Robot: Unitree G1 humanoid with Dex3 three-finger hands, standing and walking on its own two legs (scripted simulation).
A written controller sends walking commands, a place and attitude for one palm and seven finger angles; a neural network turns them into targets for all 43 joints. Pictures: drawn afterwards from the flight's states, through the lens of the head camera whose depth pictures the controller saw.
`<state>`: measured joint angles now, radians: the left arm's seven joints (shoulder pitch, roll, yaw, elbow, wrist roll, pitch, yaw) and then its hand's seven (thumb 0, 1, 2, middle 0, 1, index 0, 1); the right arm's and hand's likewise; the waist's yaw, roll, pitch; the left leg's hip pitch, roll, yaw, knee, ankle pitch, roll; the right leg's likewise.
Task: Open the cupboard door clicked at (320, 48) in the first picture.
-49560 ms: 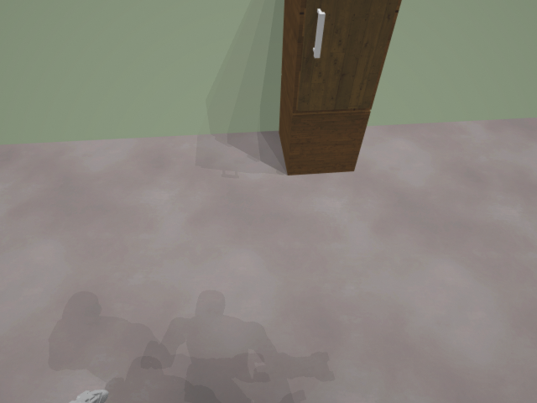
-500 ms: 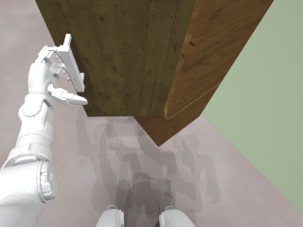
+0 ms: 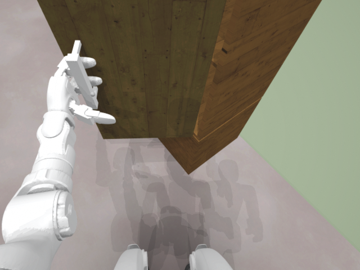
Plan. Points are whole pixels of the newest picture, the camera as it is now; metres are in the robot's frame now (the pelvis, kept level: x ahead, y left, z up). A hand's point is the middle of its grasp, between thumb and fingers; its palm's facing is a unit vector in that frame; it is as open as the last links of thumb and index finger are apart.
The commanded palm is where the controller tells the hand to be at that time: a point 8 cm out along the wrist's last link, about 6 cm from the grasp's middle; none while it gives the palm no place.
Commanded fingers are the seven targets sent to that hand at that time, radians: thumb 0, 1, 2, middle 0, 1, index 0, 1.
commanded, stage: slide the fingers in behind the handle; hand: left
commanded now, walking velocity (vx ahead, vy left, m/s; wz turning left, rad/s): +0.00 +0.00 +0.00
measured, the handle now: (85, 77) +0.54 +0.19 +0.07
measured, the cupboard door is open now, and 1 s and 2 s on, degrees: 55 55 84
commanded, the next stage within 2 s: close the thumb around the handle in 0.38 s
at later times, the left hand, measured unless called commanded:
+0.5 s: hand (93, 94) +0.48 +0.17 +0.07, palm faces +0.02 -1.00 +0.00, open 14.0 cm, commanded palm +0.46 +0.21 +0.07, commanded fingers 0.00 -0.39 0.35 -0.31 -1.21 -0.31 -1.21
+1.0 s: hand (94, 93) +0.49 +0.16 +0.07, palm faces +0.03 -1.00 -0.01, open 7.2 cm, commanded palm +0.46 +0.21 +0.07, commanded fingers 0.00 0.90 0.90 -0.40 -1.35 -0.40 -1.35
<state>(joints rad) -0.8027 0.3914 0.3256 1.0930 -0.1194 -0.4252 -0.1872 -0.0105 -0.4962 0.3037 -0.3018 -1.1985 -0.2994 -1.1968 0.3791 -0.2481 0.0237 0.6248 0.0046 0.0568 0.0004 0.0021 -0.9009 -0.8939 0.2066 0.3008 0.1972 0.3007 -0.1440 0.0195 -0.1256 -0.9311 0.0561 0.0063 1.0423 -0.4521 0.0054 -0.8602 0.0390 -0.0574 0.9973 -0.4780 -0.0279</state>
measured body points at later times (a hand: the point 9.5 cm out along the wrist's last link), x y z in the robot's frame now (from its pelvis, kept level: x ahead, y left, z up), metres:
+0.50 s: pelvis +0.00 +0.00 +0.00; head +0.10 +0.02 +0.44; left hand +0.48 +0.22 +0.08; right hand +0.03 -0.26 -0.12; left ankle +0.02 +0.11 -0.67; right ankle +0.00 -0.11 -0.67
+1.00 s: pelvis +0.00 +0.00 +0.00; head +0.11 +0.01 +0.44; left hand +0.48 +0.22 +0.08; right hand +0.03 -0.26 -0.12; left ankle +0.02 +0.11 -0.67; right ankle +0.00 -0.11 -0.67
